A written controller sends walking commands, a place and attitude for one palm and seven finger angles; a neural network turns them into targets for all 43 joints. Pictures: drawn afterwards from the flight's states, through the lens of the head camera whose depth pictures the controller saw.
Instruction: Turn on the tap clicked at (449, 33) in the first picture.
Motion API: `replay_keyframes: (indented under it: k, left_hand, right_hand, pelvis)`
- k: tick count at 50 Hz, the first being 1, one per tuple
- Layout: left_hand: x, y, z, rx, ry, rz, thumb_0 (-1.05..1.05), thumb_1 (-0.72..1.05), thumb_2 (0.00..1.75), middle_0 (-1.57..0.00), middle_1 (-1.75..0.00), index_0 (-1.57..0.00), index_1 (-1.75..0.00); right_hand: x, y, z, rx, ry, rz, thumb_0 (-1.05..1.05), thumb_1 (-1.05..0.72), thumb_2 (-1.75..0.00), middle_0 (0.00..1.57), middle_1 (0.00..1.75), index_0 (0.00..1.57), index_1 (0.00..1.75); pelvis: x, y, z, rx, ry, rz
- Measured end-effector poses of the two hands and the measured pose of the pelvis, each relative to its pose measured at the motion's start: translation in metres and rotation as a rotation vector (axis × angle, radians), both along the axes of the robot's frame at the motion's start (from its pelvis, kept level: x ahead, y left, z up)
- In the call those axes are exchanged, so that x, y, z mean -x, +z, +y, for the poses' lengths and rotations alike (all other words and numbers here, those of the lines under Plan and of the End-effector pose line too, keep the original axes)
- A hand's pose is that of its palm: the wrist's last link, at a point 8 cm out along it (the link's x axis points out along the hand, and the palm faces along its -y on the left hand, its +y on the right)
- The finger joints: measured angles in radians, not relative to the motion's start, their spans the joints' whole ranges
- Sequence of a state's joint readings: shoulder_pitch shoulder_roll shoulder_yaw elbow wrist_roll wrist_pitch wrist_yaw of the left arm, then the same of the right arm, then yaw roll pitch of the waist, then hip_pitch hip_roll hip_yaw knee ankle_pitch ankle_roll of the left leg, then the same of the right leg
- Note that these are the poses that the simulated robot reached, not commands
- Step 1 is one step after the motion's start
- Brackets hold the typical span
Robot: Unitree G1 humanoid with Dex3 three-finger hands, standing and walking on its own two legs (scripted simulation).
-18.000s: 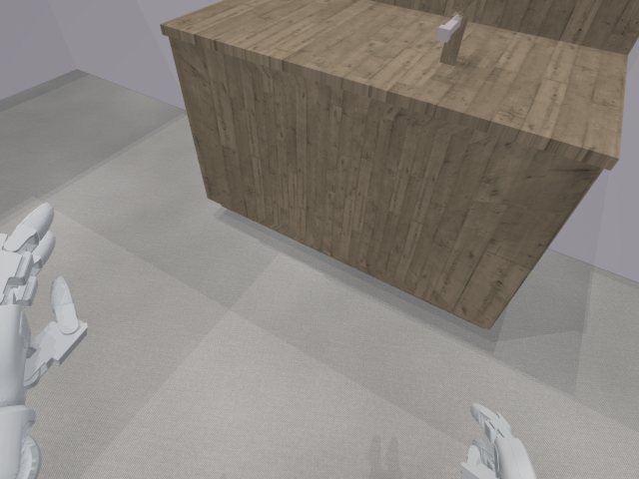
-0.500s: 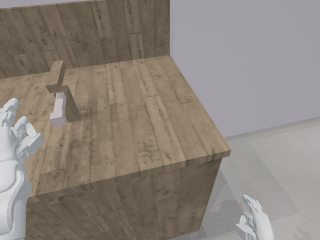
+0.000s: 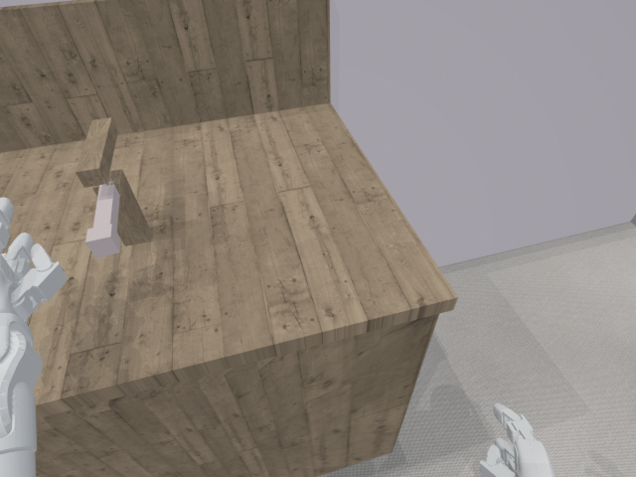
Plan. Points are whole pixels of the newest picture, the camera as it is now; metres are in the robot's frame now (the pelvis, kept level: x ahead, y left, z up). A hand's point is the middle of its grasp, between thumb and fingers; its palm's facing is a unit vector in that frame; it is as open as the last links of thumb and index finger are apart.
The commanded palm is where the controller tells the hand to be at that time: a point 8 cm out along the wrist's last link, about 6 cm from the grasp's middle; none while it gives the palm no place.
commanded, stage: reach beside the lever's end, fingers flat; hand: left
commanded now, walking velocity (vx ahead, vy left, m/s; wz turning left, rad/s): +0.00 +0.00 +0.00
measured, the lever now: (103, 240) +0.33 +0.31 +0.15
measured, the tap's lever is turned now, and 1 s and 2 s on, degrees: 3 3 19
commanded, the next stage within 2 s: push the lever round in 0.50 s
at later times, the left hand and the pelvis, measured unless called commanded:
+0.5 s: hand (65, 267) +0.28 +0.33 +0.15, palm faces +0.59 -0.80 -0.11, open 7.8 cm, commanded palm +0.24 +0.37 +0.15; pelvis +0.00 +0.00 +0.00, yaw -1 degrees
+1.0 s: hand (80, 262) +0.29 +0.32 +0.15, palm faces +0.57 -0.82 -0.09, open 7.8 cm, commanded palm +0.25 +0.35 +0.15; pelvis +0.00 +0.00 +0.00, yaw +0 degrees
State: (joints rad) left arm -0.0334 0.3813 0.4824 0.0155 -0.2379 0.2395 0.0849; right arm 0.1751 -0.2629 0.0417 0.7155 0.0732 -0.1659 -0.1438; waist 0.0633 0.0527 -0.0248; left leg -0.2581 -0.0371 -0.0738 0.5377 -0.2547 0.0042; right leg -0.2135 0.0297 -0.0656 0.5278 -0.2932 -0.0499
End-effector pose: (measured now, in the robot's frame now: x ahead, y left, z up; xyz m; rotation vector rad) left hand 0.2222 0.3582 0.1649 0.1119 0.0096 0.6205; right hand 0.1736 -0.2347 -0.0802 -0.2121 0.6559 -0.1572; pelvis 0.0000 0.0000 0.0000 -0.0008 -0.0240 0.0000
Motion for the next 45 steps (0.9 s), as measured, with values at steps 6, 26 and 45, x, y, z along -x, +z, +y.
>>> replay_keyframes:
  k: [6, 26, 45]
  left_hand:
    - [-0.007, -0.004, 0.006, 0.007, 0.018, 0.009, 0.02, 0.9, 0.9, -0.15, -0.15, -0.16, -0.16]
    - [-0.012, -0.01, 0.006, -0.002, 0.021, 0.006, 0.02, 0.9, 0.9, -0.15, -0.15, -0.16, -0.15]
    - [-0.019, -0.01, 0.0, 0.012, -0.004, -0.002, 0.02, 0.9, 0.9, -0.15, -0.15, -0.15, -0.15]
  right_hand:
    - [0.005, -0.002, -0.001, -0.003, -0.004, 0.012, 0.01, -0.9, -0.9, 0.21, 0.3, 0.2, 0.3]
    - [0.014, -0.005, -0.007, -0.001, -0.022, 0.035, 0.01, -0.9, -0.9, 0.21, 0.3, 0.2, 0.3]
    - [0.001, -0.001, -0.002, -0.006, -0.004, 0.006, 0.01, -0.9, -0.9, 0.21, 0.3, 0.2, 0.3]
  pelvis:
    - [0.001, 0.0, -0.001, 0.0, -0.002, 0.008]
    - [-0.002, 0.0, -0.001, 0.001, -0.009, 0.018]
    - [-0.003, 0.0, -0.001, 0.002, -0.004, 0.022]
